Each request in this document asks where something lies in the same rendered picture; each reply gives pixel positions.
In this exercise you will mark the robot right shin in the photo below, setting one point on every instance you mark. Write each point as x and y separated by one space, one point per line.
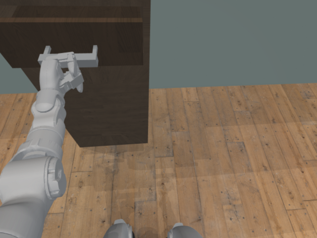
177 224

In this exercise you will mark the cabinet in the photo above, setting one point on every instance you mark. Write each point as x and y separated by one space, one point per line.
113 108

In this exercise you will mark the right robot thigh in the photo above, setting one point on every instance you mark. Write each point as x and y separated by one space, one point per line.
183 232

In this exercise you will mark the drawer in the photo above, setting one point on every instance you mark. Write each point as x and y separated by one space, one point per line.
116 30

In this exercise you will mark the handle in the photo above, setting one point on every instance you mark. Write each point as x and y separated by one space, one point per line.
83 60

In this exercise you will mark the left robot hand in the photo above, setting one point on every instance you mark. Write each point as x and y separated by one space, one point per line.
52 76

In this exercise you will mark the robot left upper arm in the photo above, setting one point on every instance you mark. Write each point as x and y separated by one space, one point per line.
28 189

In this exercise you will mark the robot left forearm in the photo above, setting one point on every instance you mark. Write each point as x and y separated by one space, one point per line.
46 134

